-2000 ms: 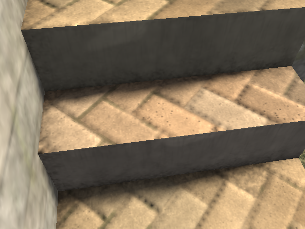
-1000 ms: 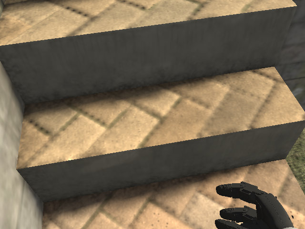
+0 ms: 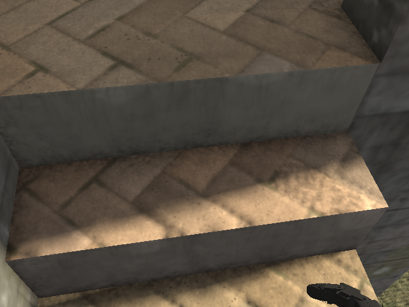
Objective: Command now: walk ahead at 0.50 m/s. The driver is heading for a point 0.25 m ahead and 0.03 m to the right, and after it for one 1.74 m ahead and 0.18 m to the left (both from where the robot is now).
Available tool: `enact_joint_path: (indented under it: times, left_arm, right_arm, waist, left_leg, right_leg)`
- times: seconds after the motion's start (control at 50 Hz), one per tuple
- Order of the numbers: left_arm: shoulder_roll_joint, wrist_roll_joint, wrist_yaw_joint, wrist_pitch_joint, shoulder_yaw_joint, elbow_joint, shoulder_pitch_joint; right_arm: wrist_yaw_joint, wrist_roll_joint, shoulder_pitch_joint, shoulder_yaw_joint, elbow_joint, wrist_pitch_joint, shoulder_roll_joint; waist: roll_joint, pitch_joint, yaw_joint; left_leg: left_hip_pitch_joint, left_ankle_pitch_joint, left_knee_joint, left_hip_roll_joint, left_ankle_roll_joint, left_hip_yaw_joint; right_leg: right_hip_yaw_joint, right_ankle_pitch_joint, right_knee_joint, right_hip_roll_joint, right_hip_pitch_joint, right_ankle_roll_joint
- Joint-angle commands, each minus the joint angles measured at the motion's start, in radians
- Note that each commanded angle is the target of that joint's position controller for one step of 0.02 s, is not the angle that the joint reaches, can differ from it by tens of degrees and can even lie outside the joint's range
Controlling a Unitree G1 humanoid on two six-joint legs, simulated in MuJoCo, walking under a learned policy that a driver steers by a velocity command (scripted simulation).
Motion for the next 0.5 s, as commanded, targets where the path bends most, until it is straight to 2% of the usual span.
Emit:
enact_joint_path:
  times: [0.02,0.04,0.06,0.08,0.1,0.12,0.14,0.16,0.18,0.2,0.22,0.24,0.26,0.28,0.3,0.32,0.34,0.36,0.38,0.4,0.42,0.44,0.46,0.48,0.5]
  left_arm:
    - [0.061,-0.084,0.029,0.000,0.005,-0.166,-0.198]
    - [0.021,-0.035,0.050,0.014,-0.003,-0.164,-0.213]
    - [-0.187,0.065,0.046,-0.017,-0.056,-0.297,-0.317]
    - [-0.194,0.063,0.033,-0.011,-0.064,-0.298,-0.295]
    - [-0.213,0.066,0.037,-0.001,-0.071,-0.322,-0.317]
    - [-0.197,0.064,0.044,0.011,-0.071,-0.358,-0.342]
    - [-0.058,-0.040,0.043,0.037,-0.096,-0.348,-0.305]
    - [-0.050,-0.036,0.037,0.042,-0.100,-0.376,-0.403]
    - [-0.066,-0.025,0.032,0.045,-0.118,-0.431,-0.426]
    - [-0.075,-0.017,0.037,0.035,-0.141,-0.466,-0.484]
    - [-0.050,-0.014,0.048,0.033,-0.149,-0.519,-0.601]
    - [-0.037,-0.018,0.048,0.048,-0.150,-0.579,-0.745]
    - [-0.082,-0.018,0.031,0.094,-0.173,-0.639,-0.889]
    - [-0.050,-0.028,0.013,0.125,-0.159,-0.656,-0.899]
    - [-0.018,-0.041,-0.006,0.129,-0.142,-0.643,-0.857]
    - [0.016,-0.049,-0.020,0.148,-0.132,-0.611,-0.757]
    - [0.044,-0.055,-0.021,0.169,-0.124,-0.592,-0.708]
    - [-0.067,-0.016,0.023,0.130,-0.110,-0.374,-0.399]
    - [-0.032,-0.059,0.024,0.103,-0.100,-0.335,-0.237]
    - [0.002,-0.045,0.049,0.104,-0.076,-0.254,-0.157]
    - [0.067,0.000,0.067,0.107,-0.037,-0.196,-0.115]
    - [0.040,-0.003,0.073,0.109,-0.014,-0.149,-0.069]
    - [0.056,0.020,0.085,0.091,0.001,-0.095,-0.127]
    - [0.028,0.039,0.098,0.075,0.001,-0.037,-0.149]
    - [-0.049,0.061,0.006,0.090,-0.061,-0.075,-0.060]
  right_arm:
    - [0.100,-0.046,0.437,-0.042,0.181,-0.038,-0.121]
    - [0.155,-0.062,0.537,-0.030,0.293,-0.051,0.012]
    - [0.019,0.003,0.435,-0.097,0.325,-0.088,-0.056]
    - [-0.015,0.003,0.386,-0.083,0.316,-0.114,-0.040]
    - [-0.032,-0.002,0.372,-0.084,0.323,-0.134,-0.040]
    - [-0.043,-0.003,0.344,-0.076,0.300,-0.158,-0.048]
    - [0.114,-0.133,0.363,-0.016,0.358,-0.092,0.050]
    - [0.150,-0.132,0.510,-0.021,0.418,-0.068,0.052]
    - [0.164,-0.140,0.509,-0.018,0.443,-0.057,0.050]
    - [0.156,-0.147,0.554,-0.022,0.466,-0.061,-0.001]
    - [0.152,-0.152,0.519,-0.034,0.455,-0.069,-0.063]
    - [0.147,-0.154,0.613,-0.040,0.476,-0.081,-0.102]
    - [0.171,-0.148,0.609,-0.035,0.491,-0.088,-0.132]
    - [0.188,-0.121,0.508,-0.039,0.480,-0.095,-0.158]
    - [0.199,-0.065,0.528,-0.052,0.468,-0.116,-0.258]
    - [0.189,-0.027,0.623,-0.068,0.491,-0.137,-0.315]
    - [0.199,-0.012,0.702,-0.077,0.500,-0.141,-0.316]
    - [-0.047,0.080,0.555,-0.125,0.352,-0.169,-0.254]
    - [-0.092,0.066,0.506,-0.140,0.334,-0.173,-0.308]
    - [-0.079,0.048,0.515,-0.149,0.330,-0.170,-0.267]
    - [-0.054,0.035,0.362,-0.132,0.244,-0.164,-0.173]
    - [-0.029,-0.017,0.210,-0.140,0.141,-0.157,-0.144]
    - [-0.033,-0.017,0.085,-0.104,0.011,-0.146,-0.018]
    - [-0.030,-0.016,0.020,-0.056,-0.070,-0.135,0.080]
    - [0.088,-0.013,0.280,-0.039,0.124,-0.035,0.025]
  waist:
    - [0.328,0.218,-0.130]
    - [0.144,0.114,-0.111]
    - [0.039,-0.005,0.010]
    - [-0.013,0.005,0.055]
    - [-0.004,0.018,0.076]
    - [-0.008,0.069,0.096]
    - [0.144,0.189,0.125]
    - [0.193,0.163,0.085]
    - [0.110,0.102,0.149]
    - [0.095,0.067,0.147]
    - [0.033,0.025,0.155]
    - [0.081,-0.002,0.105]
    - [0.186,0.017,0.099]
    - [0.176,-0.008,0.165]
    - [0.237,-0.131,0.192]
    - [0.257,-0.254,0.172]
    - [0.266,-0.248,0.109]
    - [0.111,-0.394,0.147]
    - [0.126,-0.479,0.214]
    - [-0.010,-0.462,0.219]
    - [-0.376,-0.332,0.277]
    - [-0.148,-0.241,0.279]
    - [-0.099,-0.155,0.192]
    - [-0.052,-0.012,0.129]
    - [0.309,0.233,0.195]
  left_leg:
    - [0.578,0.221,-0.516,0.278,0.246,-0.544]
    - [0.691,0.483,-0.486,0.259,0.242,-0.508]
    - [0.691,0.353,-0.584,0.236,0.201,-0.450]
    - [0.666,0.302,-0.613,0.237,0.179,-0.412]
    - [0.645,0.286,-0.634,0.257,0.193,-0.424]
    - [0.597,0.332,-0.681,0.291,0.197,-0.418]
    - [0.477,0.169,-0.699,0.263,0.194,-0.272]
    - [0.465,0.149,-0.756,0.300,0.235,-0.338]
    - [0.441,0.156,-0.783,0.318,0.201,-0.323]
    - [0.410,0.168,-0.801,0.314,0.186,-0.325]
    - [0.291,0.177,-0.844,0.283,0.169,-0.275]
    - [0.136,0.204,-0.906,0.254,0.168,-0.298]
    - [-0.124,0.351,-1.142,0.291,0.224,-0.296]
    - [-0.295,0.803,-1.173,0.308,0.243,-0.230]
    - [-0.205,1.714,-1.053,0.310,0.257,-0.185]
    - [0.142,2.309,-0.933,0.349,0.227,-0.162]
    - [0.403,2.740,-0.879,0.362,0.219,-0.142]
    - [0.864,2.579,-0.527,0.382,0.093,-0.127]
    - [0.877,2.281,-0.312,0.399,0.080,-0.159]
    - [0.604,1.701,-0.158,0.311,0.080,-0.116]
    - [0.078,0.680,0.457,0.014,-0.030,0.037]
    - [-0.193,0.365,1.054,-0.003,-0.011,-0.042]
    - [-0.402,0.250,1.259,-0.007,0.040,-0.146]
    - [-0.544,0.177,1.333,0.028,0.092,-0.185]
    - [-0.639,0.379,1.230,0.012,0.189,-0.368]
  right_leg:
    - [0.320,-0.324,1.010,0.229,-0.958,-0.063]
    - [0.344,-0.331,0.948,0.219,-0.995,-0.104]
    - [0.137,-0.479,1.136,0.203,-0.813,-0.054]
    - [0.124,-0.478,1.194,0.182,-0.844,-0.036]
    - [0.134,-0.499,1.312,0.176,-0.897,-0.026]
    - [0.124,-0.547,1.357,0.151,-0.966,-0.013]
    - [0.165,-0.529,1.270,0.105,-1.241,-0.130]
    - [0.109,-0.727,1.484,0.075,-1.335,-0.167]
    - [0.093,-0.682,1.374,0.022,-1.363,-0.191]
    - [0.055,-0.675,1.335,-0.018,-1.367,-0.184]
    - [-0.042,-0.556,1.112,-0.069,-1.242,-0.166]
    - [-0.103,-0.419,1.021,-0.092,-1.102,-0.162]
    - [-0.163,-0.396,1.004,-0.093,-0.775,-0.127]
    - [-0.233,-0.352,0.829,-0.063,-0.460,-0.119]
    - [-0.321,-0.405,0.778,0.029,-0.246,-0.029]
    - [-0.317,-0.532,0.565,0.088,-0.269,-0.019]
    - [-0.385,-0.556,0.321,0.148,-0.279,-0.009]
    - [-0.202,-0.915,0.095,0.166,-0.200,-0.011]
    - [-0.096,-0.889,-0.115,0.148,-0.038,-0.027]
    - [0.025,-0.717,-0.198,0.083,0.217,-0.090]
    - [0.545,-0.249,-0.409,-0.241,0.358,-0.311]
    - [0.594,-0.061,-0.486,-0.232,0.360,-0.324]
    - [0.536,-0.348,-0.517,-0.220,0.318,-0.289]
    - [0.454,-0.537,-0.577,-0.230,0.242,-0.211]
    - [0.645,0.028,-0.589,-0.335,0.015,-0.262]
